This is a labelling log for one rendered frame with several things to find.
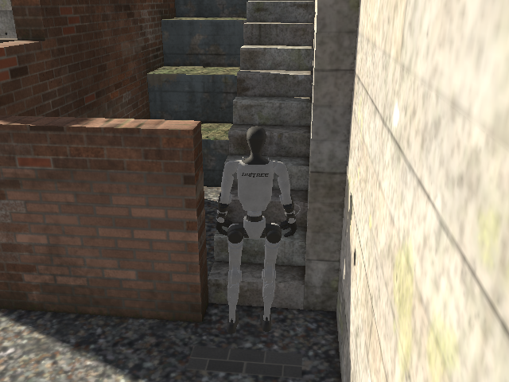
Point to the robot left forearm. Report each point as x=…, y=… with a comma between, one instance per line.
x=222, y=211

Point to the robot thigh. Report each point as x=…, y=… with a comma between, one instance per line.
x=235, y=247
x=272, y=242

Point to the right robot thigh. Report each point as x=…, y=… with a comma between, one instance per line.
x=272, y=242

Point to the left robot hand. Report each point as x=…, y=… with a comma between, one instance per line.
x=225, y=224

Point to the left robot thigh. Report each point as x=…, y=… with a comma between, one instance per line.
x=235, y=247

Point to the robot right forearm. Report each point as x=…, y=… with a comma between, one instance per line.
x=289, y=212

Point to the robot left upper arm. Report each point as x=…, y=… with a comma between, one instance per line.
x=227, y=181

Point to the robot right upper arm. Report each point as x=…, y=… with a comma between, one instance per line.
x=283, y=182

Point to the right robot hand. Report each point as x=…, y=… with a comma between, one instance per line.
x=284, y=225

